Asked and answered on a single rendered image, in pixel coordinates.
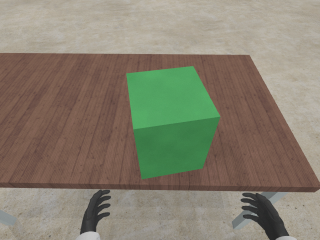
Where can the robot right hand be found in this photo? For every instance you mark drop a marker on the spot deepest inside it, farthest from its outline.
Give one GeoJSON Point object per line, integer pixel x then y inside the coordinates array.
{"type": "Point", "coordinates": [268, 217]}

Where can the table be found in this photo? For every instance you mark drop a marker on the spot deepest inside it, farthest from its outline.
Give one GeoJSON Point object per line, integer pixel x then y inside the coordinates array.
{"type": "Point", "coordinates": [66, 123]}

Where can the carton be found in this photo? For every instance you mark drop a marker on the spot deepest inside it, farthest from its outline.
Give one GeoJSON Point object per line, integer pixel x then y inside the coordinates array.
{"type": "Point", "coordinates": [174, 120]}

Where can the robot left hand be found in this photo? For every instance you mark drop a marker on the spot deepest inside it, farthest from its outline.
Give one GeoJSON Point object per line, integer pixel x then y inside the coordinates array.
{"type": "Point", "coordinates": [91, 217]}

